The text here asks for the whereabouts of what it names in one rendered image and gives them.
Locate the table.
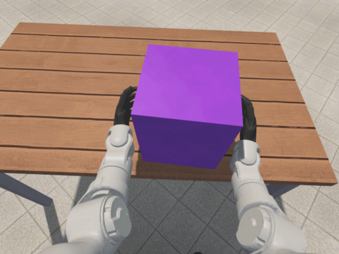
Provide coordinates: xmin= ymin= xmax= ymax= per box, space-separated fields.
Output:
xmin=0 ymin=22 xmax=338 ymax=206

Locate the robot right forearm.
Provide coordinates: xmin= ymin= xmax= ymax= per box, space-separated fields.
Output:
xmin=229 ymin=140 xmax=291 ymax=222

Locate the robot right hand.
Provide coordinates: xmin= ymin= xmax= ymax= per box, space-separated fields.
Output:
xmin=240 ymin=94 xmax=256 ymax=142

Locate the carton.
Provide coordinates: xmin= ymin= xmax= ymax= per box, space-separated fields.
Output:
xmin=131 ymin=44 xmax=243 ymax=169

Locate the robot left hand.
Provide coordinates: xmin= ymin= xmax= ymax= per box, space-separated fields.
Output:
xmin=113 ymin=86 xmax=138 ymax=126

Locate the robot right upper arm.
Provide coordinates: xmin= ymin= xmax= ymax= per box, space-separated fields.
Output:
xmin=236 ymin=207 xmax=317 ymax=254

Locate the robot left forearm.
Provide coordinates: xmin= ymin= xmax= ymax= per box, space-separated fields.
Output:
xmin=66 ymin=124 xmax=135 ymax=236

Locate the robot left upper arm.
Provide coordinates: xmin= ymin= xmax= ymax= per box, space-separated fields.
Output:
xmin=38 ymin=195 xmax=132 ymax=254

